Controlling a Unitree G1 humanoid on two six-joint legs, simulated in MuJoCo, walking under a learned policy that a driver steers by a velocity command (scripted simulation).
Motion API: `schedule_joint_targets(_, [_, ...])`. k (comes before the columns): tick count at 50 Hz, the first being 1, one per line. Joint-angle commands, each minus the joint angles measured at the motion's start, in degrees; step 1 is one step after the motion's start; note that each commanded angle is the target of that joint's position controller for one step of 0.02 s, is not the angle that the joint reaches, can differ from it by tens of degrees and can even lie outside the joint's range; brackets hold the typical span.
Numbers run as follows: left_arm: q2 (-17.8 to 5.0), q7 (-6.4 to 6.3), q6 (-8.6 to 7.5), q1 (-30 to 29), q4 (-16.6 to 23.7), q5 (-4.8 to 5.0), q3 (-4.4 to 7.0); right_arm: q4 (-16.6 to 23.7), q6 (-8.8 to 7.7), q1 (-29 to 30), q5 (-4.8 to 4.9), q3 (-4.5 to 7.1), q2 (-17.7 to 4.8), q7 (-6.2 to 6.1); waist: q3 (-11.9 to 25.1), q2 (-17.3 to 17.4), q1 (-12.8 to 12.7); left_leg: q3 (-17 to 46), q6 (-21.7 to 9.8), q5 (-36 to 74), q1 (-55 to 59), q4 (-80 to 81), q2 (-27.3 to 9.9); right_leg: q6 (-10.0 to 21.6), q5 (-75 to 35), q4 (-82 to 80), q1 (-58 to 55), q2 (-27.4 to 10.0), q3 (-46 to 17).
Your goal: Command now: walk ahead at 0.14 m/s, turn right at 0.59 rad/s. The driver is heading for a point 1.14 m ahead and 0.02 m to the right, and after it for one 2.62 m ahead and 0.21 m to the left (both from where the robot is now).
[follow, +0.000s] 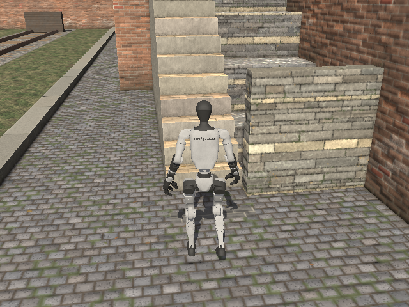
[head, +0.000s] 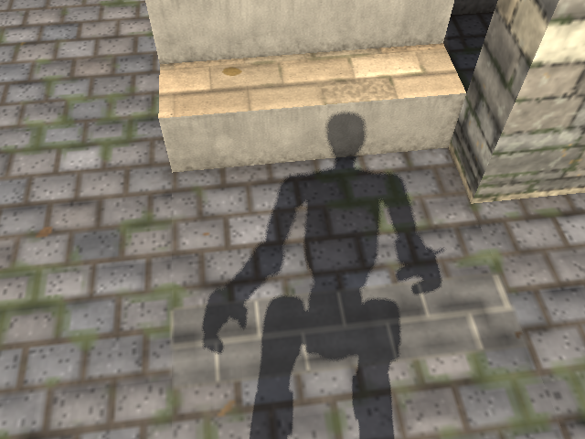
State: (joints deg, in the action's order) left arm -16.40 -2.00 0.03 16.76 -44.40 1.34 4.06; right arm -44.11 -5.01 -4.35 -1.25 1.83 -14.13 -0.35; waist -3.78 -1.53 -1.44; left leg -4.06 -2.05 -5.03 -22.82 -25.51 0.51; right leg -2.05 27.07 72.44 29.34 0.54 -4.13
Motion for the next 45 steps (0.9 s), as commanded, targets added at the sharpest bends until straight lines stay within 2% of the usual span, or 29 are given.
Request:
schedule_joint_targets(1, [-0.9,-0.48,1.12,6.1,4.1,0.02,0.53,2.1,-0.48,0.7,-0.55,1.91,-7.2,-0.06,6.8,7.8,-1.1,8.8,-12.7,19.1,4.9,11.9,-15.5,-0.8,-3.2,-5.1,0.8,-4.5,1.3])
schedule_joint_targets(3, [-1.2,-0.23,1.06,3.6,6.1,-0.43,0.40,1.5,-0.33,0.0,-0.02,2.73,-9.2,-0.45,9.1,6.8,-0.7,7.7,-14.1,23.2,8.0,11.9,-17.9,-0.6,-6.6,-10.8,1.2,-5.6,1.3])
schedule_joint_targets(5, [-1.9,0.45,1.11,1.7,7.4,-0.51,0.44,1.8,0.54,1.0,0.66,3.13,-10.2,-0.91,11.1,6.2,-0.4,5.5,-13.9,20.1,9.3,12.0,-18.6,-0.1,-11.6,-16.2,-0.8,-6.2,1.8])
schedule_joint_targets(10, [-4.1,2.12,2.16,-4.3,10.9,-0.47,1.09,1.3,2.64,0.5,1.87,3.75,-12.2,-0.74,8.9,8.2,1.4,1.8,-10.9,6.0,10.6,10.8,-19.0,1.9,-13.0,-27.6,-5.0,-4.8,5.1])
schedule_joint_targets(13, [-4.2,2.80,2.17,-4.0,11.9,-0.67,1.65,0.5,3.68,-0.4,3.02,4.04,-12.7,-0.76,8.6,7.7,0.5,0.4,-7.2,1.8,13.1,4.9,-18.8,4.6,-14.9,-39.5,-9.7,-2.4,7.8])
schedule_joint_targets(14, [-5.3,2.52,2.08,-2.6,11.4,-0.90,2.31,-0.2,4.01,-2.3,3.01,3.73,-11.2,-0.76,8.8,6.2,0.4,-1.2,-4.5,-0.9,11.5,0.4,-16.8,6.0,-17.9,-43.6,-14.0,-1.0,7.7])
schedule_joint_targets(15, [-9.5,1.69,1.88,0.4,11.2,-0.95,3.78,-0.9,4.30,-5.1,1.88,3.08,-8.5,-0.47,9.2,-2.2,0.4,-5.5,0.0,-7.5,5.0,-10.8,-12.2,9.0,-30.7,-49.1,-21.4,-5.9,-0.8])
schedule_joint_targets(16, [-16.2,0.71,1.88,0.8,13.2,-1.39,4.85,1.9,4.31,-4.9,-0.83,1.93,-5.6,0.09,8.3,-18.9,2.5,-8.1,5.6,-32.4,-13.8,-30.5,-3.4,17.6,-48.5,-49.5,-29.6,-19.7,-21.6])
schedule_joint_targets(17, [-15.2,1.28,0.53,2.5,13.7,-2.85,4.36,3.4,3.79,0.2,-0.25,2.63,-7.8,-0.20,12.6,-12.9,-1.8,3.3,5.2,-33.6,-18.3,-40.7,-0.9,23.4,-45.0,-52.1,-27.5,-22.7,-26.5])
schedule_joint_targets(18, [-13.1,1.66,-0.59,1.0,13.7,-3.12,3.70,3.7,3.88,1.9,1.49,3.16,-9.4,-0.36,11.9,-7.6,-1.3,5.7,4.1,-28.8,-19.1,-44.0,-2.1,21.3,-42.9,-52.5,-26.7,-20.1,-21.4])
schedule_joint_targets(19, [-10.9,1.61,-1.12,-2.8,14.0,-2.16,3.08,2.7,4.23,0.2,1.95,3.39,-9.4,-0.74,11.2,-4.6,0.8,6.6,3.5,-23.7,-18.9,-43.1,-3.3,17.8,-40.7,-51.7,-25.3,-17.3,-16.8])
schedule_joint_targets(20, [-8.5,1.48,-1.09,-5.5,14.6,-1.31,2.22,1.5,4.64,-0.7,1.36,3.53,-9.5,-1.16,11.6,-3.2,1.7,7.1,3.8,-20.5,-17.5,-42.1,-4.2,15.6,-40.0,-51.3,-24.2,-15.5,-14.0])
schedule_joint_targets(21, [-7.8,1.25,-0.99,-7.3,14.8,-1.18,1.67,1.2,4.97,-1.7,0.93,3.55,-9.2,-1.30,11.9,-4.2,2.7,6.4,4.3,-17.7,-14.2,-42.6,-3.9,15.2,-42.2,-51.4,-21.5,-14.2,-11.6])
schedule_joint_targets(23, [-6.7,1.00,-1.02,-7.8,15.0,-1.86,0.98,0.8,5.19,-3.3,1.29,3.45,-8.4,-1.14,12.6,-4.9,3.4,5.8,5.1,-14.5,-10.3,-41.3,-3.0,15.3,-43.0,-51.8,-20.0,-12.5,-9.1])
schedule_joint_targets(25, [-6.2,0.72,-1.03,-7.1,14.5,-1.99,0.76,1.1,5.36,-2.3,1.55,2.92,-7.1,-1.15,11.7,-5.0,2.6,5.9,5.6,-13.6,-9.5,-34.7,-3.0,15.4,-40.8,-52.1,-20.9,-12.2,-8.8])
schedule_joint_targets(27, [-6.3,0.43,-0.75,-6.9,14.0,-2.06,0.70,1.5,5.52,-1.2,1.39,2.36,-5.9,-1.00,11.1,-5.6,1.7,6.1,5.9,-13.9,-7.0,-27.8,-3.4,15.6,-36.7,-52.1,-20.8,-12.2,-9.2])
schedule_joint_targets(30, [-6.7,0.69,-0.39,-6.8,13.1,-2.36,0.69,1.6,5.62,-0.9,1.47,2.20,-6.1,-0.65,9.6,-6.5,0.5,5.1,5.6,-16.1,-1.6,-20.5,-2.9,16.3,-30.8,-52.2,-18.1,-12.3,-10.4])
schedule_joint_targets(33, [-5.8,1.21,-0.31,-7.1,11.9,-2.11,0.14,1.6,5.34,-1.6,1.63,2.12,-6.0,-0.42,8.1,-6.4,0.4,4.4,4.7,-16.2,2.3,-13.0,-2.3,16.2,-28.5,-51.2,-17.1,-12.2,-12.4])
schedule_joint_targets(35, [-4.2,1.29,-0.34,-8.0,11.0,-1.42,-0.57,0.6,4.69,-4.4,1.06,1.64,-4.7,-0.01,8.0,-4.8,2.9,3.5,3.1,-4.7,9.8,0.8,-1.8,13.3,-27.3,-49.1,-15.2,-9.9,-11.3])
schedule_joint_targets(36, [-3.1,1.27,-0.71,-6.2,10.4,-1.72,-0.97,0.4,4.39,-5.7,0.09,1.62,-5.9,0.05,9.4,-3.1,2.6,6.3,2.1,2.1,15.0,2.6,-4.1,10.5,-23.9,-48.1,-13.5,-7.9,-10.5])
schedule_joint_targets(37, [-2.4,1.45,-1.21,-3.8,10.1,-2.77,-1.14,0.6,4.33,-6.6,-0.47,2.35,-9.9,-0.15,10.4,3.4,0.2,11.0,-0.2,12.5,18.4,1.0,-9.7,7.6,-17.2,-43.8,-10.8,-3.6,-6.8])
schedule_joint_targets(38, [-1.4,1.54,-1.41,-3.2,10.4,-2.93,-1.07,-0.3,4.32,-4.1,0.40,2.53,-10.0,0.02,9.1,11.9,-2.2,12.9,-3.8,3.4,11.7,1.9,-11.1,4.9,-11.9,-44.1,-12.7,0.5,-1.3])
schedule_joint_targets(39, [-3.0,1.42,-1.29,-5.8,10.0,-3.32,-0.85,1.1,4.00,-1.3,0.57,1.56,-6.3,0.27,7.2,10.6,-0.7,12.9,-3.8,-3.7,7.7,3.7,-9.9,3.7,-13.0,-44.0,-15.5,0.0,-1.3])
schedule_joint_targets(40, [-3.6,1.26,-1.03,-7.9,10.3,-2.94,-0.41,1.0,3.69,-1.0,0.34,1.31,-5.5,0.20,6.4,9.6,0.1,11.6,-2.2,-7.0,6.8,3.7,-8.6,3.8,-14.9,-43.6,-15.8,0.1,-1.3])
schedule_joint_targets(41, [-3.4,1.02,-0.59,-8.3,10.1,-2.70,-0.31,1.0,3.30,-1.4,0.34,1.32,-6.0,0.14,5.7,8.2,0.6,10.3,-1.0,-7.7,6.4,3.1,-7.3,4.2,-16.8,-43.5,-16.0,-0.2,-1.7])
schedule_joint_targets(42, [-2.5,0.93,-0.17,-7.2,9.7,-2.73,-0.44,0.4,2.90,-3.2,0.42,1.25,-5.9,0.08,6.5,7.6,1.1,9.6,-0.7,-14.1,6.6,3.5,-6.6,4.6,-13.4,-43.5,-16.5,0.3,-1.3])
schedule_joint_targets(43, [-2.0,0.95,-0.03,-6.7,9.3,-2.42,-0.40,-0.4,2.81,-5.1,0.74,1.39,-6.5,-0.11,5.5,7.6,1.5,9.8,-1.3,-21.7,6.3,4.1,-6.3,5.1,-6.8,-42.2,-14.9,1.5,-0.2])
schedule_joint_targets(44, [-2.1,1.04,-0.20,-6.1,9.1,-1.95,-0.18,-0.8,2.96,-6.9,1.19,1.84,-7.8,-0.35,3.4,8.4,2.1,11.9,-2.8,-29.7,6.2,5.3,-7.3,5.5,-0.2,-40.0,-11.3,2.7,1.4])
schedule_joint_targets(45, [-2.0,1.21,-0.77,-6.0,9.2,-1.45,-0.03,-0.9,3.04,-8.5,1.50,2.10,-8.7,-0.62,1.1,9.4,2.7,16.3,-5.0,-36.6,6.6,8.0,-10.1,5.7,2.3,-37.0,-7.1,3.1,2.8])
